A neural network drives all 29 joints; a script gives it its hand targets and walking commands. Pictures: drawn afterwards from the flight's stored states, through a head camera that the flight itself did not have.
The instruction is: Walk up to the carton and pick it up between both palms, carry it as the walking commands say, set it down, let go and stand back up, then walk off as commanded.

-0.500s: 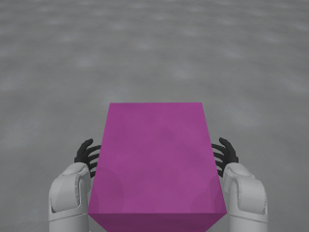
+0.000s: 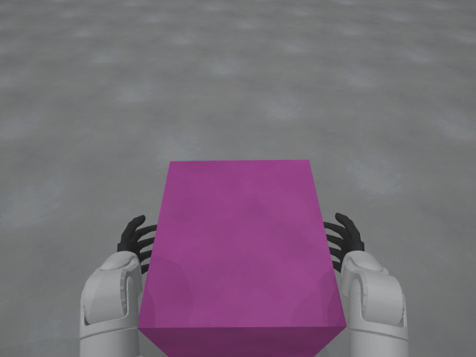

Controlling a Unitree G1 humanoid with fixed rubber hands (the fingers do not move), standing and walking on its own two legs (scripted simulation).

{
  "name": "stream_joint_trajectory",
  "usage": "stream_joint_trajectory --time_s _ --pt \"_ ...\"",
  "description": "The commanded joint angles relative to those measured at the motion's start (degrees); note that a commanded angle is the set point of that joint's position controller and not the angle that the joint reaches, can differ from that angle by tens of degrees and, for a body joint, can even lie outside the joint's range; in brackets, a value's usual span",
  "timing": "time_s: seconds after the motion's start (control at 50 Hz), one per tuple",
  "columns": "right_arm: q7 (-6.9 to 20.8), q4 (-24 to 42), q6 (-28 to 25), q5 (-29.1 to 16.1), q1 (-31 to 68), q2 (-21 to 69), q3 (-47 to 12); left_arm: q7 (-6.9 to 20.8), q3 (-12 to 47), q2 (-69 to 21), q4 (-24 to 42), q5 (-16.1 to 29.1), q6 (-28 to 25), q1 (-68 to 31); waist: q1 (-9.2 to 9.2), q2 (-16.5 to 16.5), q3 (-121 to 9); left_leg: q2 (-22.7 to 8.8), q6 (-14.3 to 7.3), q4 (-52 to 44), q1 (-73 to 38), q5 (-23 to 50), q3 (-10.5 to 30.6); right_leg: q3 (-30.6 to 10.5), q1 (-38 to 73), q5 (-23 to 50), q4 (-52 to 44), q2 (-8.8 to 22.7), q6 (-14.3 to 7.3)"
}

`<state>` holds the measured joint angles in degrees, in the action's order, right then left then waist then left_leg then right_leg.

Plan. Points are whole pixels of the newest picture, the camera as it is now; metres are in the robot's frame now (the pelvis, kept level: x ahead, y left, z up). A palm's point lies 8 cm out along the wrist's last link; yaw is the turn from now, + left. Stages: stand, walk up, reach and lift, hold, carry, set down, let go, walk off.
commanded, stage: carry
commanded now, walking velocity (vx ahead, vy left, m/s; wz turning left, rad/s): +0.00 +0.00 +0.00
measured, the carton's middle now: (240, 258) +0.31 +0.00 -0.02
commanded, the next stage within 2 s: hold in 0.22 s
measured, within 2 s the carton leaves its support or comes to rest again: neither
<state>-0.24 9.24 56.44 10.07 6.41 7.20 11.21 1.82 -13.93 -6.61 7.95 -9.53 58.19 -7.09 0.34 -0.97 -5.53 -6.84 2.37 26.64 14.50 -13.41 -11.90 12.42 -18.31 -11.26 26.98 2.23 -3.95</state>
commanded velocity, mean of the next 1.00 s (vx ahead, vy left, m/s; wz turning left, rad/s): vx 0.00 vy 0.00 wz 0.00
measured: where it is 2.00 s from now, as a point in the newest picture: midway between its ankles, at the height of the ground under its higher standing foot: outside the picture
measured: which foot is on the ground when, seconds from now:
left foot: down 0.00-1.00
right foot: down 0.00-1.00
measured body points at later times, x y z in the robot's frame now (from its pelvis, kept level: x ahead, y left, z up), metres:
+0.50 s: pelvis -0.01 +0.01 +0.01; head -0.03 -0.01 +0.45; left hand +0.27 +0.19 +0.05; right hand +0.25 -0.16 +0.03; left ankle +0.01 +0.18 -0.74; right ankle +0.04 -0.08 -0.74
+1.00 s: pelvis +0.00 +0.03 +0.01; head -0.05 +0.02 +0.45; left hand +0.32 +0.18 +0.06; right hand +0.27 -0.17 +0.04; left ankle +0.01 +0.19 -0.74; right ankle +0.04 -0.07 -0.74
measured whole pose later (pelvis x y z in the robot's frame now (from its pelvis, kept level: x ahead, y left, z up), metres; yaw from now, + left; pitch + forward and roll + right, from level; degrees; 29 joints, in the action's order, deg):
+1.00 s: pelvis +0.00 +0.03 +0.01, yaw -6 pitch -10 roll +0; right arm -1.0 -11.3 43.7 16.4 13.4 8.3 14.7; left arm 5.0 -19.3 -4.8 -17.2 -14.5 41.4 -16.0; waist 1.6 -2.8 2.3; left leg 1.2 1.8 16.5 -5.1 -11.9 12.2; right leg -0.6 -0.8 -7.0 17.6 -2.0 -1.6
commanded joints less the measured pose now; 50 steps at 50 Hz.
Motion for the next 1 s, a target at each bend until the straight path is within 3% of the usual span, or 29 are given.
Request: stream_joint_trajectory --time_s 0.0,0.02,0.04,0.06,0.12,0.18,0.2,0.22,0.24,0.28,0.3,0.34,0.36,0.38,0.4,0.44,0.5,0.56,0.64,0.66,0.68,0.72,0.78,0.82,0.84,0.86,0.9,0.92,0.98 --pt "10.1 3.5 -0.6 -15.7 26.3 40.9 -34.4 9.2 35.8 -39.2 5.4 16.2 -2.3 -28.8 -0.22 0.7 -13.1 -3.8 -1.3 -3.6 -2.0 2.3 4.1 -7.1 7.9 11.6 -4.0 6.7 2.0" --pt "10.0 1.4 -0.8 -14.9 24.7 40.3 -33.7 9.1 35.7 -38.2 5.4 15.8 -2.7 -28.8 -0.08 0.8 -13.4 -3.7 -1.3 -3.6 -1.4 1.6 4.3 -7.1 7.9 11.2 -3.6 6.7 1.9" --pt "9.9 5.3 -0.3 -16.7 25.1 41.2 -36.3 9.0 37.7 -38.7 8.5 17.4 -2.0 -29.3 -0.2 1.9 -12.8 -3.7 -1.0 -3.4 -1.0 2.3 4.1 -6.6 8.5 12.0 -3.8 6.6 1.8" --pt "9.9 -0.9 -0.9 -14.1 24.5 40.3 -32.7 9.1 34.2 -38.1 3.0 15.0 -2.7 -28.8 -0.18 1.7 -14.2 -3.8 -1.0 -2.7 -2.2 3.2 3.9 -7.3 8.5 14.6 -3.3 7.0 1.8" --pt "9.7 4.7 -1.8 -15.9 26.8 40.2 -35.2 9.0 36.9 -39.2 7.1 16.9 -3.5 -29.2 -0.22 1.4 -14.4 -3.7 -0.7 -2.8 -1.6 1.8 3.9 -7.1 8.8 12.4 -3.8 6.9 1.6" --pt "9.7 -0.3 -2.6 -13.8 24.5 39.8 -32.3 9.0 34.2 -38.2 2.8 15.0 -4.3 -28.6 -0.19 1.4 -14.3 -3.7 -1.0 -2.8 -1.8 1.2 3.9 -6.9 8.6 11.4 -3.8 6.4 1.8" --pt "9.6 3.5 -2.5 -15.4 25.1 40.4 -34.7 8.8 36.1 -38.4 6.5 16.4 -4.1 -28.7 -0.13 1.6 -14.8 -3.6 -1.0 -2.8 -1.4 2.0 3.9 -7.0 9.7 13.0 -3.5 6.4 1.9" --pt "8.9 -6.3 -6.3 -14.0 16.1 40.0 -31.3 9.8 30.6 -33.3 -3.7 12.5 -6.4 -23.5 1.59 2.3 -1.2 7.4 -1.0 -6.1 -4.2 7.8 19.5 -21.5 21.1 11.7 -9.3 0.6 2.2" --pt "8.2 -0.1 -10.8 -14.6 19.1 38.0 -33.3 9.0 30.9 -32.2 -1.1 12.0 -10.1 -19.6 -0.77 3.8 -5.2 7.8 -2.5 -5.4 -9.7 17.2 20.9 -20.8 23.2 22.1 -8.4 0.5 2.5" --pt "7.4 -7.3 -13.5 -8.8 13.5 33.2 -28.1 9.6 24.1 -24.8 -4.1 5.5 -13.5 -18.2 -1.89 -1.1 1.2 9.6 -3.2 -6.6 -0.8 9.5 20.0 -21.1 23.5 11.3 -8.7 1.6 2.8" --pt "6.7 -4.7 -14.6 -9.9 16.9 32.5 -29.6 8.9 22.7 -20.8 -1.2 5.9 -14.9 -17.7 -4.98 0.2 -0.9 9.9 -4.0 -7.1 -4.1 11.6 20.3 -20.8 24.3 8.6 -8.3 1.5 2.6" --pt "6.7 2.9 -16.6 -14.9 27.7 39.6 -37.5 10.1 28.3 -25.6 6.1 10.4 -16.7 -23.5 -8.94 0.8 -10.8 10.8 -4.4 -7.6 -6.3 15.4 20.5 -19.4 27.5 8.9 -6.9 -0.6 2.9" --pt "6.3 5.7 -17.0 -15.9 28.8 41.7 -38.7 11.3 30.0 -25.0 9.3 12.3 -17.5 -26.6 -8.27 0.5 -14.3 10.9 -4.5 -7.8 -5.7 16.9 21.0 -19.4 29.7 10.5 -5.9 -0.7 3.2" --pt "5.4 2.7 -17.1 -14.3 25.9 42.0 -37.6 12.2 30.1 -22.5 8.7 12.9 -18.1 -28.0 -6.4 4.0 -15.7 11.2 -4.3 -7.5 -6.6 16.6 21.1 -19.7 29.4 12.5 -6.4 -0.3 4.1" --pt "5.2 -2.3 -17.0 -12.8 24.3 42.0 -35.3 13.1 29.5 -22.4 4.7 12.2 -18.6 -27.1 -6.17 1.6 -13.3 11.3 -4.1 -8.0 -7.2 14.4 20.6 -19.3 25.8 9.1 -7.0 -0.6 4.3" --pt "5.4 -3.9 -17.5 -12.0 25.3 43.5 -34.9 14.6 30.5 -24.0 0.0 12.8 -19.2 -26.9 -5.26 3.5 -10.2 11.2 -4.1 -7.6 -8.3 11.3 21.0 -19.7 21.4 2.2 -8.4 -0.7 4.4" --pt "6.3 -8.1 -16.5 -11.3 24.8 47.1 -33.6 16.9 32.3 -27.5 -2.6 14.4 -19.4 -31.9 -2.24 3.1 -7.9 10.8 -3.8 -8.1 -6.4 11.0 22.0 -17.9 21.5 3.4 -8.6 -2.1 4.6" --pt "8.1 -12.2 -15.6 -10.0 30.6 48.6 -31.0 18.8 29.1 -32.2 -10.7 12.8 -18.2 -36.4 -2.54 -0.3 -2.9 10.5 -3.5 -10.1 -1.5 3.2 21.6 -16.2 22.8 -3.8 -9.4 -3.2 3.5" --pt "10.3 -17.3 -15.1 -8.4 37.1 48.7 -27.9 18.9 25.5 -37.2 -20.7 10.3 -17.8 -39.8 -2.28 -4.6 -0.4 8.8 -3.6 -14.4 1.9 -5.5 21.4 -14.3 26.5 -9.0 -8.4 -4.6 2.0" --pt "11.0 -18.6 -15.1 -7.9 37.7 48.8 -26.5 18.8 26.1 -39.4 -20.8 10.9 -18.2 -43.0 -0.56 -5.6 -0.8 8.4 -3.7 -15.7 1.1 -6.7 21.7 -13.7 26.7 -7.2 -7.7 -5.4 1.8" --pt "11.4 -20.3 -15.0 -7.7 39.1 48.6 -26.3 18.5 24.9 -39.8 -22.4 10.5 -18.2 -43.7 -1.3 -4.3 -0.6 8.2 -3.8 -15.8 1.2 -6.8 22.0 -13.4 27.3 -6.8 -7.8 -5.4 1.8" --pt "11.8 -20.2 -15.4 -7.4 39.4 48.6 -25.4 18.1 24.8 -41.8 -23.6 10.3 -18.5 -43.8 -0.07 -5.5 -1.0 8.0 -3.9 -16.5 0.0 -4.8 22.3 -12.4 29.4 -1.6 -7.1 -6.1 1.9" --pt "12.7 -21.3 -15.2 -6.3 41.0 48.3 -24.1 16.8 22.4 -43.2 -26.4 8.9 -18.4 -43.6 -0.39 -6.3 -0.7 7.8 -3.5 -17.8 -1.0 -5.6 22.7 -12.2 31.3 -0.3 -7.6 -6.5 1.7" --pt "13.1 -21.4 -15.4 -6.3 41.3 48.6 -24.3 16.8 24.0 -44.7 -24.6 9.9 -19.0 -45.6 0.58 -5.3 -0.5 7.9 -3.4 -18.4 -1.3 -5.2 22.4 -12.2 31.9 1.2 -8.0 -6.5 1.8" --pt "13.0 -19.2 -15.9 -7.3 42.8 49.2 -25.7 16.6 24.5 -44.6 -21.4 10.7 -19.8 -47.4 0.43 -2.9 -4.3 8.0 -3.5 -17.7 -4.2 -2.2 22.8 -12.2 31.7 3.2 -8.7 -6.7 2.1" --pt "12.8 -20.0 -15.9 -6.8 40.5 48.3 -25.1 16.3 24.1 -43.4 -23.3 9.8 -19.5 -45.0 1.38 -3.2 -3.8 8.3 -3.3 -17.4 -4.6 -0.9 22.4 -12.4 31.7 4.8 -9.1 -6.5 2.4" --pt "12.1 -19.7 -15.3 -7.3 39.5 49.3 -25.8 16.2 23.5 -42.7 -23.2 9.5 -19.2 -42.9 1.74 -1.0 -2.8 9.3 -3.4 -15.6 -7.1 2.2 22.9 -12.9 29.2 6.0 -10.2 -5.5 3.1" --pt "12.3 -18.0 -15.3 -8.2 39.5 49.6 -26.9 15.8 24.1 -41.8 -20.1 9.5 -18.9 -41.5 0.45 -0.8 -2.7 10.2 -3.7 -14.9 -8.5 4.8 22.9 -13.6 28.3 7.3 -10.9 -5.0 3.1" --pt "11.5 -17.8 -14.3 -8.5 34.6 50.3 -27.3 16.2 25.6 -41.3 -18.6 9.6 -18.6 -39.0 1.43 -0.3 -4.5 10.3 -4.0 -14.0 -10.2 8.3 23.0 -14.3 28.8 11.5 -11.1 -4.5 4.0"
